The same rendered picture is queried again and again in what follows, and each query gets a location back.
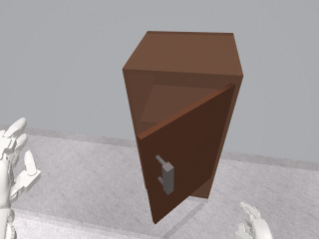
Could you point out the cupboard door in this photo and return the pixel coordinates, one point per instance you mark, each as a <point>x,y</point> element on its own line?
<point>189,140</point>

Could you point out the handle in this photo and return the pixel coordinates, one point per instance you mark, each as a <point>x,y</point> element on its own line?
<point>167,179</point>

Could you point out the left robot hand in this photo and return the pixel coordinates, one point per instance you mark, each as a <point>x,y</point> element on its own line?
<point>11,144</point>

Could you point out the right robot hand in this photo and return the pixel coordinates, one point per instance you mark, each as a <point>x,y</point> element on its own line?
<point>257,229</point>

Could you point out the left robot forearm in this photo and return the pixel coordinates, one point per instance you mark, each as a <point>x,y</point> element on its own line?
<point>7,230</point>

